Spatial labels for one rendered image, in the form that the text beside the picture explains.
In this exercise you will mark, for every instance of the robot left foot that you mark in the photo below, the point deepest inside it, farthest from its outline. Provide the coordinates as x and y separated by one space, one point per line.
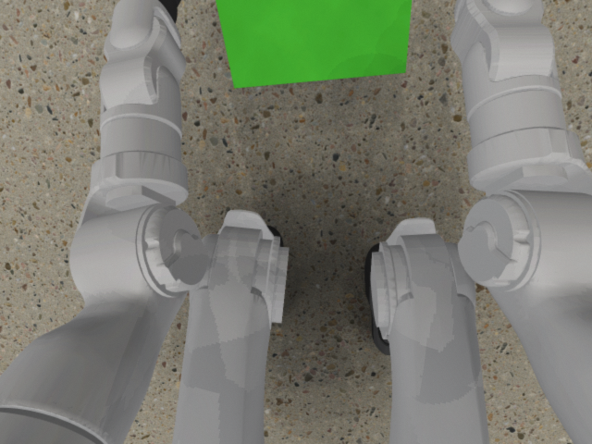
276 233

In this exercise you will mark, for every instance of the carton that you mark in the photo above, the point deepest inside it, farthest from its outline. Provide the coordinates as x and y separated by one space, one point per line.
271 42

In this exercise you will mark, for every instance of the left robot hand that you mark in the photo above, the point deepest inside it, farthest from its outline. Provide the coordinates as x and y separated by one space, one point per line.
171 7

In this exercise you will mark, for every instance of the robot left forearm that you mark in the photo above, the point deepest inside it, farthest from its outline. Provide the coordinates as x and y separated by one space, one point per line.
140 118

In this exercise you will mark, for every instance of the robot right shin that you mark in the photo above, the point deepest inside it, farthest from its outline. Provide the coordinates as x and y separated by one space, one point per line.
423 225

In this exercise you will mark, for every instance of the robot right upper arm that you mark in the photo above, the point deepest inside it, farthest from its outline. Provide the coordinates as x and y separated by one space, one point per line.
533 252

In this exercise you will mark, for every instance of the robot left upper arm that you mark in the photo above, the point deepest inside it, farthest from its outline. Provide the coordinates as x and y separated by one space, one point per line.
84 382

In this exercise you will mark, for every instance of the robot right forearm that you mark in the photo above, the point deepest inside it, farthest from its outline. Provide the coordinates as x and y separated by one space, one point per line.
512 98

